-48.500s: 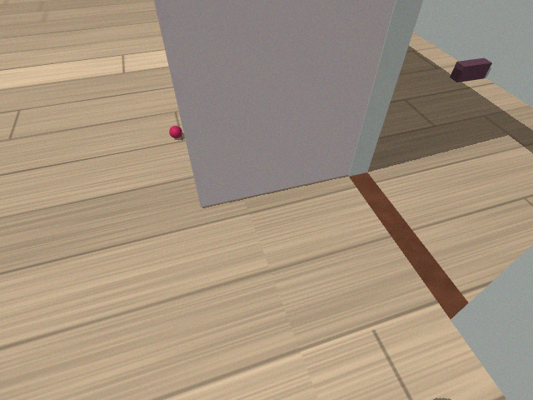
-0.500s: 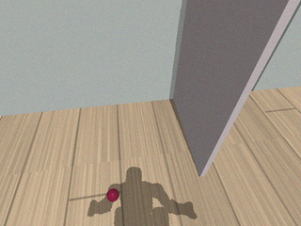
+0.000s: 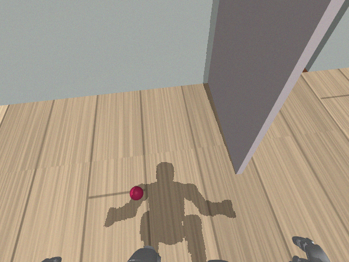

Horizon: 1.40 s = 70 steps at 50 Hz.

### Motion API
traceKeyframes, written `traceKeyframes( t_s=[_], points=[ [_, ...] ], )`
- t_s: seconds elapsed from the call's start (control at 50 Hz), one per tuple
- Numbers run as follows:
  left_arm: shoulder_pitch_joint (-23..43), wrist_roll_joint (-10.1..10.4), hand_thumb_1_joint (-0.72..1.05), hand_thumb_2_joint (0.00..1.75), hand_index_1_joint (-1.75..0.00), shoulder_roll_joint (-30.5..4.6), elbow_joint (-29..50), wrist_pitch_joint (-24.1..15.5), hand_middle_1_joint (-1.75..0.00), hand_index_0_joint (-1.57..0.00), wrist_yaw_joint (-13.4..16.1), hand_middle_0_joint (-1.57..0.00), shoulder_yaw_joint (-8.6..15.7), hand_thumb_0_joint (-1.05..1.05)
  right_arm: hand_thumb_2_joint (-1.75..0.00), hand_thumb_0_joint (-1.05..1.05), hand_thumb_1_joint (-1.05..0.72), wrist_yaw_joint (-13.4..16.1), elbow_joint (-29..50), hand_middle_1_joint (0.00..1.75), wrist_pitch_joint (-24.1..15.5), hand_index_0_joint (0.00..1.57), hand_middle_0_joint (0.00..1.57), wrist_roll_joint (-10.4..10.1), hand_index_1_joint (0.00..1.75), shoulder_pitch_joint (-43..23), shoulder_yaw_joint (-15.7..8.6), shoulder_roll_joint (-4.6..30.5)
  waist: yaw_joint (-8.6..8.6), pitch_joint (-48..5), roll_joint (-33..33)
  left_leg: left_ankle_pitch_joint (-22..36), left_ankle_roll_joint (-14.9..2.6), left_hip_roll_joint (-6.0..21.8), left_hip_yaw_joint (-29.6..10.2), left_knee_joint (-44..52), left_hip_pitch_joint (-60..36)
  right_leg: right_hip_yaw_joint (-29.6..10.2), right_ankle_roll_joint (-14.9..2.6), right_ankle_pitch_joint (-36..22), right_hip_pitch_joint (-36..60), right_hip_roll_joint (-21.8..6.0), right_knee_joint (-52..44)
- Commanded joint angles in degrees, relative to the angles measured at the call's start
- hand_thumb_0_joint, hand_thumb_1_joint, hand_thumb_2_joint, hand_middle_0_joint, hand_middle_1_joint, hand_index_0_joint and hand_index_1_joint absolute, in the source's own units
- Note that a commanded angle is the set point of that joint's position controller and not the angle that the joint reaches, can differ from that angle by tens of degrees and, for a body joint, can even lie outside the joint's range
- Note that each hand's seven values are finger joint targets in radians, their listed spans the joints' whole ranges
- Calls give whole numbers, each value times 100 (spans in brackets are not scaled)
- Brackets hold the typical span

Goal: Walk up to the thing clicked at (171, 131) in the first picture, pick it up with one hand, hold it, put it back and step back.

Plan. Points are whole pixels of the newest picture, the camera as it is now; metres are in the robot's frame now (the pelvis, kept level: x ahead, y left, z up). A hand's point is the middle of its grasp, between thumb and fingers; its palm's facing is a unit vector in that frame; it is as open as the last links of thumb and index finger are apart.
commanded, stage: walk up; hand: left
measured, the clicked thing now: (136, 193) +0.51 +0.25 -0.72
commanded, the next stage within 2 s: stand in 1.76 s
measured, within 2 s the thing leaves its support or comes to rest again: neither
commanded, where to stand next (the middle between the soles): +0.11 +0.03 m, yaw -3 degrees
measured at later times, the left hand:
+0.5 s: hand out of the picture +0.07 +0.29 -0.13, palm faces +0.02 -0.93 -0.38, open 7.3 cm
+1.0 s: hand out of the picture +0.08 +0.31 -0.16, palm faces +0.08 -0.90 -0.42, open 7.3 cm
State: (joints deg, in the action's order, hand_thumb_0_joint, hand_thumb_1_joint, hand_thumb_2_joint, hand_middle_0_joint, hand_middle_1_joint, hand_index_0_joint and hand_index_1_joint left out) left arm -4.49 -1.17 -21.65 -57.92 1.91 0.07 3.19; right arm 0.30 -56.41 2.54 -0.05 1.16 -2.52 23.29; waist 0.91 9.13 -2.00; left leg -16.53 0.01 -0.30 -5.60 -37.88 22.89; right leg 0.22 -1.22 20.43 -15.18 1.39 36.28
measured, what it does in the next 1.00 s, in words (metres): steps on the spot: left foot, then right foot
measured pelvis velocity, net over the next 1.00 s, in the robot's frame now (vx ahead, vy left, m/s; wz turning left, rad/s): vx -0.04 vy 0.03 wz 0.09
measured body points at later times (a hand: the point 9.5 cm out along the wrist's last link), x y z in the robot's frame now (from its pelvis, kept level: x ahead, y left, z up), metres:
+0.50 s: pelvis +0.03 +0.01 +0.01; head +0.04 +0.02 +0.46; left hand +0.07 +0.34 -0.11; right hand +0.09 -0.31 -0.09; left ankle -0.02 +0.14 -0.72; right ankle +0.13 -0.13 -0.69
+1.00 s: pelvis -0.04 +0.03 -0.02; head +0.00 +0.04 +0.43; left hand +0.08 +0.36 -0.13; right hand +0.02 -0.30 -0.14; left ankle -0.06 +0.14 -0.72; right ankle +0.11 -0.12 -0.68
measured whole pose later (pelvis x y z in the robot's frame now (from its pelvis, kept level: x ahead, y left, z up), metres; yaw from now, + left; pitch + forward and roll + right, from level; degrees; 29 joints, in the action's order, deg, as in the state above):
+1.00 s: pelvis -0.04 +0.03 -0.02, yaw +5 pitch -3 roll -1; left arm -4.3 -1.4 -22.5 -49.4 4.0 2.0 4.4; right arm -1.4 -52.6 3.5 2.2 14.2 -2.9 23.0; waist -1.5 8.9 0.0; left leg -26.7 -0.7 0.0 -1.1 -47.7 17.8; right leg -7.0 -0.9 25.5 -36.6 1.5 58.1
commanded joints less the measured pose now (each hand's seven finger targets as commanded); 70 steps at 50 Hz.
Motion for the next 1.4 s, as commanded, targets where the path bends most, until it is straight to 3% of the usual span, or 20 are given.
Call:
traceKeyframes(
  t_s=[0.0,0.06,0.12,0.22,0.26,0.28,0.46,0.54,0.58,0.6,0.86,0.88,0.92,0.96,1.0,1.12,1.28,1.3,1.34,1.38],
  points=[
    [254,-84,90,90,-30,-1632,643,-243,-30,-20,80,-20,341,0,-90,0,-90,105,384,30,-122,20,20,18,30,227,-261,992,-28,-884,1177,-1590,-74,-255,-292,-1885,-218,-2311,-1381,-2151,-395,-2226,-1757],
    [21,-163,90,90,-30,-1270,578,-421,-30,-20,82,-20,234,0,-90,0,-90,-40,269,30,-216,20,20,42,30,483,-209,875,-8,-1254,886,-955,-8,-84,25,-1006,-192,-1523,-834,-680,666,-1549,-1769],
    [-891,-182,90,90,-30,-1747,610,-453,-30,-20,-82,-20,455,0,-90,0,-90,-255,539,30,-321,20,20,234,30,263,-334,1173,352,-849,1245,-1533,-94,1,428,-298,625,-2127,-1137,1963,1542,-1790,-2226],
    [-760,-61,90,90,-30,-1398,965,-359,-30,-20,-208,-20,306,0,-90,0,-90,-214,387,30,-619,20,20,223,30,1224,-441,852,-293,-939,649,185,-326,-97,752,2233,-2137,-633,-577,-177,169,-1052,-1017],
    [-360,-14,90,90,-30,-750,1331,-318,-30,-20,-197,-20,155,0,-90,0,-90,-100,335,30,-697,20,20,368,30,2148,-739,1859,-738,-826,-1041,-2203,-1072,2042,-2672,2855,-3739,170,-45,1316,-3006,178,1369],
    [-178,-99,90,90,-30,-1298,1297,-340,-30,-20,-138,-20,293,0,-90,0,-90,-97,461,30,-721,20,20,210,30,2047,-789,2007,-773,-327,-402,-2094,-1580,2545,-2826,2876,-2816,-719,-89,1121,-2809,-444,1698],
    [-1042,200,90,90,-30,-987,764,-342,-30,-20,-32,-20,209,0,-90,0,-90,33,1003,30,-433,20,20,86,30,813,-341,1058,10,-150,-1238,4126,-894,1121,507,1290,-879,131,157,-685,-358,-286,650],
    [-1237,120,90,90,-30,-1326,725,-295,-30,-20,108,-20,382,0,-90,0,-90,32,1201,30,-29,20,20,-103,30,798,-349,899,174,-608,-230,1735,-439,451,689,-209,-235,291,45,-2123,817,-180,-628],
    [-1307,55,90,90,-30,-1803,972,-359,-30,-20,162,-20,451,0,-90,0,-90,72,1076,30,96,20,20,-153,30,1643,-222,557,71,-1180,1545,-2044,-125,-535,407,-2571,147,-2332,-737,-5087,1039,-2276,-1428],
    [-1124,54,90,90,-30,-2021,1118,-330,-30,-20,198,-20,453,0,-90,0,-90,170,1050,30,242,20,20,-122,30,1736,-380,889,75,-1431,1388,-2418,-162,-460,-329,-3613,-218,-3054,-1454,-4402,300,-2680,-1489],
    [218,-64,90,90,-30,-1673,1507,55,-30,-20,228,-20,494,0,-90,0,-90,-77,406,30,108,20,20,137,30,2462,-483,1243,-229,-1256,1461,-870,-107,-142,909,212,-1175,-1097,-542,1302,-1168,-1537,-1056],
    [14,-43,90,90,-30,-1427,1448,106,-30,-20,236,-20,424,0,-90,0,-90,-106,415,30,98,20,20,243,30,2324,-518,1277,-234,-925,762,-818,-210,-40,329,648,-1401,-931,-294,1518,-1969,-1159,-197],
    [705,6,90,90,-30,-1530,1530,37,-30,-20,346,-20,535,0,-90,0,-90,-88,995,30,35,20,20,254,30,1171,-675,2349,-560,21,-1442,-1941,-1632,2507,-3560,2670,1275,-880,71,1690,-1981,156,2772],
    [180,57,90,90,-30,-1275,1236,56,-30,-20,239,-20,469,0,-90,0,-90,88,991,30,-236,20,20,322,30,468,-473,1720,96,-79,152,182,-1091,1674,-1901,1628,624,-1589,-66,592,-2030,456,3825],
    [-618,67,90,90,-30,-1319,949,-4,-30,-20,112,-20,448,0,-90,0,-90,145,912,30,-449,20,20,251,30,791,-481,1614,141,-791,-59,-1494,-731,1326,-1391,1633,-844,-1258,-84,-137,-2256,220,3348],
    [53,-76,90,90,-30,-1549,1228,-338,-30,-20,-251,-20,438,0,-90,0,-90,-32,769,30,-658,20,20,250,30,2087,-613,1701,-710,-65,-551,-2470,-1231,1781,-1899,2365,-2550,-896,214,277,-3199,-59,1856],
    [-1881,52,90,90,-30,-1380,625,-628,-30,-20,-242,-20,383,0,-90,0,-90,-219,1273,30,-476,20,20,230,30,1383,-510,1536,201,-531,-976,-596,-921,1004,223,934,-381,476,61,-477,875,45,-801],
    [-2510,45,90,90,-30,-1562,464,-678,-30,-20,-141,-20,469,0,-90,0,-90,-228,1324,30,-410,20,20,234,30,1493,-397,1203,457,-841,-86,-784,-801,661,536,-346,131,322,168,-495,1779,22,-1039],
    [-2797,-46,90,90,-30,-2560,672,-788,-30,-20,35,-20,651,0,-90,0,-90,-245,1681,30,-332,20,20,139,30,1513,-285,837,484,-828,1311,-1723,-324,-227,38,-2755,2015,-4408,-748,2061,1725,-2516,-2618],
    [-2033,75,90,90,-30,-2432,927,-829,-30,-20,93,-20,564,0,-90,0,-90,-255,1482,30,-272,20,20,135,30,1443,-513,1507,164,-45,49,-1028,-244,389,-740,-2930,1925,-3723,-1076,2007,828,-2454,-2482]
  ],
)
